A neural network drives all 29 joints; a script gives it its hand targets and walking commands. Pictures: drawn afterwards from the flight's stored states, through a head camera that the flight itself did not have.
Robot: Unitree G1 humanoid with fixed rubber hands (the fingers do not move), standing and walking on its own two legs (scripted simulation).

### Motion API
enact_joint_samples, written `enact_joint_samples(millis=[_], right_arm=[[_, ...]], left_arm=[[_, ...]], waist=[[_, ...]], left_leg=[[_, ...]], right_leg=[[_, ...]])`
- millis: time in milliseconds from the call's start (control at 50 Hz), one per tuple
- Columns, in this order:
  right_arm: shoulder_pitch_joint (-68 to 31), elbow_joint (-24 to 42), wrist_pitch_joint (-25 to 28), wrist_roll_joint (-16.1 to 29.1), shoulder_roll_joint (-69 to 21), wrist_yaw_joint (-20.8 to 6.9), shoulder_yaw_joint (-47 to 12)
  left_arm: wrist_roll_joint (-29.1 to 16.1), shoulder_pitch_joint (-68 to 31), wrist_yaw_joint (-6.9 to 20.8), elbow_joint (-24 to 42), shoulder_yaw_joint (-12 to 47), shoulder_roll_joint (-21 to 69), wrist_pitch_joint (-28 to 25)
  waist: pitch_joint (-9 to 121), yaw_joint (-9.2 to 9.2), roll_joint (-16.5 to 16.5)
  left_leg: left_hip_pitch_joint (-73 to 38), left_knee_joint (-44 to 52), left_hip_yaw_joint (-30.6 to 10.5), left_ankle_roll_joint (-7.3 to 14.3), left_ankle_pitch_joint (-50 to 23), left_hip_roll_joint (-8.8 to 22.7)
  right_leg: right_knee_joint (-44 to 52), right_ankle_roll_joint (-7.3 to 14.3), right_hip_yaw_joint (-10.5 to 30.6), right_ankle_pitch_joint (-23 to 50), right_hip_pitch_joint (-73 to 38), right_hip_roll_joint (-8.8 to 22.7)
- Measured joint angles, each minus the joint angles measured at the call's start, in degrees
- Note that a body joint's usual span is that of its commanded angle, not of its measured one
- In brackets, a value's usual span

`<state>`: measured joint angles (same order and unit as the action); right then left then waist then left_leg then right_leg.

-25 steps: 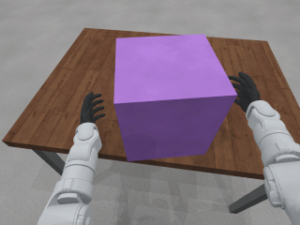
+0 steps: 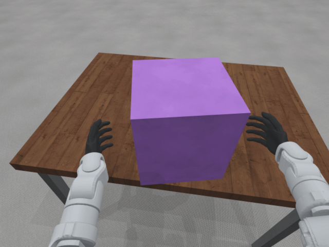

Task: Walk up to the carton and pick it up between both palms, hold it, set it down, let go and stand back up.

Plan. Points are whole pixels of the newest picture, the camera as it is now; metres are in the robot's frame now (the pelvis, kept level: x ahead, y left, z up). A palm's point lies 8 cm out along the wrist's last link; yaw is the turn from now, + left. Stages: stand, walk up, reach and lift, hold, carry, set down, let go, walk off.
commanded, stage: set down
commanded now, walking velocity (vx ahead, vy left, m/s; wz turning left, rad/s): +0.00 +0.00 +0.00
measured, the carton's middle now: (179, 121) +0.48 +0.02 +0.05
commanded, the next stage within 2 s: none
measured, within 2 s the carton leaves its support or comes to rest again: neither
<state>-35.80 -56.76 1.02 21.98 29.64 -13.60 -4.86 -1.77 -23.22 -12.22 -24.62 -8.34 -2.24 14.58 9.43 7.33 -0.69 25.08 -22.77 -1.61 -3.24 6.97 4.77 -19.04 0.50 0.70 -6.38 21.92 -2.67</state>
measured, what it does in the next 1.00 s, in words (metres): stands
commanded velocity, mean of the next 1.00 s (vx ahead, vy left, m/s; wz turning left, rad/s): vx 0.00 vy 0.00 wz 0.00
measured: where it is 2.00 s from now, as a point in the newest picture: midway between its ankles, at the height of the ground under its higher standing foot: outside the picture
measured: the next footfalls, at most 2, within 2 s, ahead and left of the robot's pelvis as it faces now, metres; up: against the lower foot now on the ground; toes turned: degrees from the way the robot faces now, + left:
none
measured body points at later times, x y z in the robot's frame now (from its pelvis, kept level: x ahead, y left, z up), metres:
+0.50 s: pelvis +0.00 +0.00 +0.00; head -0.02 +0.00 +0.45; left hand +0.28 +0.23 +0.06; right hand +0.36 -0.23 +0.05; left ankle +0.04 +0.15 -0.74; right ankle +0.03 -0.11 -0.74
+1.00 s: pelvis +0.00 +0.00 +0.00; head -0.03 +0.01 +0.45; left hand +0.24 +0.23 +0.05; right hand +0.31 -0.25 +0.03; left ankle +0.04 +0.15 -0.74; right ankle +0.03 -0.11 -0.74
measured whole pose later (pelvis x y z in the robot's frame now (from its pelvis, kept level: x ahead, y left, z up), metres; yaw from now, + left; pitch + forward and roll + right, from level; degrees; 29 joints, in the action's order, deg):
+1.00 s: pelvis +0.00 +0.00 +0.00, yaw +0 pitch +2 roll -1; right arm -4.2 -38.2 5.5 22.0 30.7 -18.4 -2.1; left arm -1.8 6.1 -13.0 -1.7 -1.0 -2.2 14.1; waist 7.4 6.8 -0.6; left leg 16.9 -22.8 -1.6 -2.8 8.3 4.2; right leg -19.0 0.5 0.7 -7.8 13.7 -2.1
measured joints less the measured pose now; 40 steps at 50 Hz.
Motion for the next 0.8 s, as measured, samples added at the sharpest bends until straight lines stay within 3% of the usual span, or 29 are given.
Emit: enact_joint_samples(millis=[800], right_arm=[[24.4, 14.0, 4.2, 0.0, 1.0, -4.3, 2.0]], left_arm=[[0.0, 22.8, -0.5, 18.7, 5.9, 0.0, -0.2]], waist=[[-1.3, 0.0, 0.1]], left_leg=[[-6.0, 0.0, 0.0, 0.4, 0.9, -0.6]], right_leg=[[0.0, 0.0, 0.0, -1.0, -6.1, 0.6]])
